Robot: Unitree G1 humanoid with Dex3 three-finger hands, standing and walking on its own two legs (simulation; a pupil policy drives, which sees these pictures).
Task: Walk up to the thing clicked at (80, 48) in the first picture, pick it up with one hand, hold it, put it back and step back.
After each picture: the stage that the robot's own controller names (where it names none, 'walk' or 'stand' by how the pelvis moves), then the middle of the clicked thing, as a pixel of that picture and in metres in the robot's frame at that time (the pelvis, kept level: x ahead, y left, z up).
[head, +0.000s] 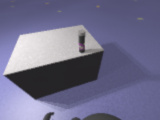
stand; (81, 42) +0.76 +0.15 +0.03
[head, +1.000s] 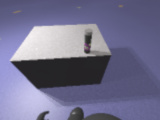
rise first; (87, 42) +0.72 +0.12 +0.04
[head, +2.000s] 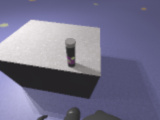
rise first; (71, 54) +0.47 +0.21 +0.06
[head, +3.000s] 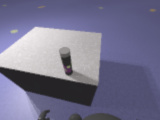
stand; (67, 63) +0.42 +0.23 +0.04
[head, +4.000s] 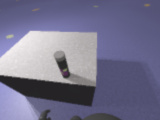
stand; (63, 66) +0.40 +0.24 +0.04
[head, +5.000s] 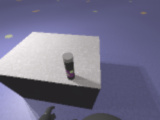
stand; (69, 67) +0.40 +0.20 +0.02
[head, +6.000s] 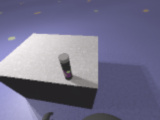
stand; (66, 68) +0.40 +0.22 +0.02
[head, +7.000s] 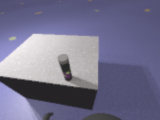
stand; (66, 69) +0.39 +0.23 +0.02
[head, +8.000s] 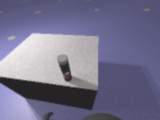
stand; (65, 69) +0.39 +0.23 +0.02
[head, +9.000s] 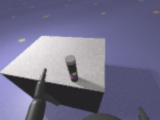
rise first; (72, 70) +0.39 +0.20 +0.03
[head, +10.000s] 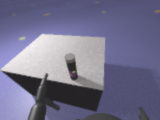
go down; (72, 68) +0.40 +0.20 +0.02
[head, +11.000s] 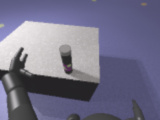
go down; (67, 61) +0.43 +0.19 +0.05
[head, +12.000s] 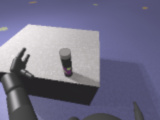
go down; (67, 64) +0.41 +0.19 +0.05
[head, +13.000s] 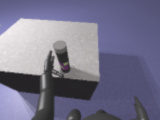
close in; (63, 59) +0.41 +0.20 +0.08
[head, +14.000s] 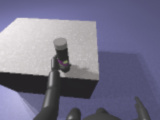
lift; (63, 57) +0.42 +0.19 +0.09
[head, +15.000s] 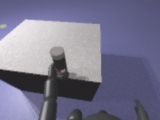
lift; (61, 65) +0.36 +0.21 +0.09
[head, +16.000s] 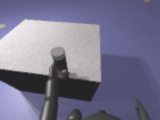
lift; (61, 66) +0.36 +0.21 +0.09
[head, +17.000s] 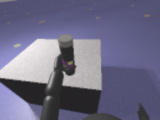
lift; (68, 58) +0.34 +0.16 +0.23
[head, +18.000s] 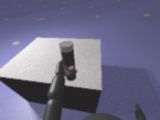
hold; (69, 63) +0.33 +0.17 +0.18
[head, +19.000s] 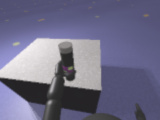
hold; (68, 63) +0.33 +0.17 +0.18
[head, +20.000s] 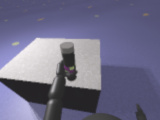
crouch; (69, 63) +0.34 +0.16 +0.17
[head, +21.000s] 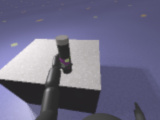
crouch; (65, 56) +0.38 +0.19 +0.20
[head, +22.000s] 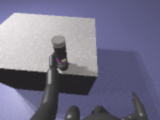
lower; (61, 56) +0.43 +0.20 +0.09
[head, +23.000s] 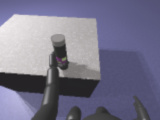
lower; (61, 54) +0.43 +0.20 +0.10
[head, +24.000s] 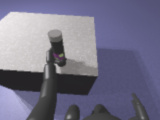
lower; (58, 51) +0.46 +0.21 +0.11
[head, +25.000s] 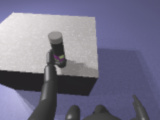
lower; (59, 52) +0.44 +0.21 +0.10
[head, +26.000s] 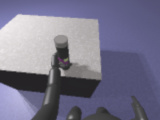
open; (63, 55) +0.43 +0.19 +0.10
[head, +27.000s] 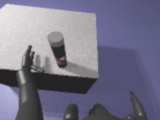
sink last; (59, 53) +0.42 +0.20 +0.10
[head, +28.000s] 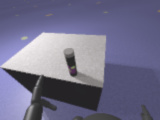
sink last; (71, 63) +0.42 +0.21 +0.06
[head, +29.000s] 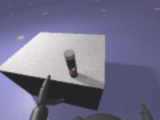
stand; (71, 65) +0.41 +0.20 +0.05
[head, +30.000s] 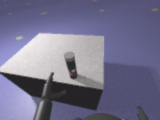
stand; (71, 66) +0.41 +0.20 +0.03
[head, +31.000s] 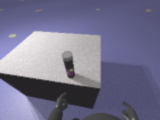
stand; (69, 66) +0.41 +0.20 +0.03
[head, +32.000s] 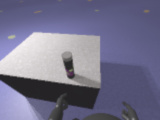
stand; (69, 66) +0.41 +0.21 +0.03
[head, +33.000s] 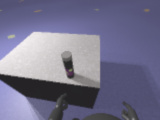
stand; (68, 66) +0.41 +0.21 +0.03
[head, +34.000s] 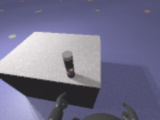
stand; (69, 66) +0.42 +0.21 +0.03
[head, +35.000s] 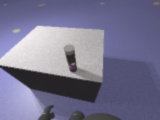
walk; (71, 60) +0.45 +0.20 +0.04
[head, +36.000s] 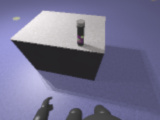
walk; (80, 34) +0.73 +0.15 +0.04
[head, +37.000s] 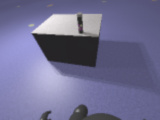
stand; (80, 23) +1.08 +0.26 +0.05
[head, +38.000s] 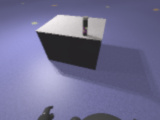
stand; (85, 26) +1.10 +0.17 +0.03
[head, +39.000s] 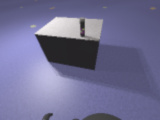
stand; (82, 27) +1.11 +0.19 +0.02
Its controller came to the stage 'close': yes
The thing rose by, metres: 0.18
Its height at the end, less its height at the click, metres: +0.00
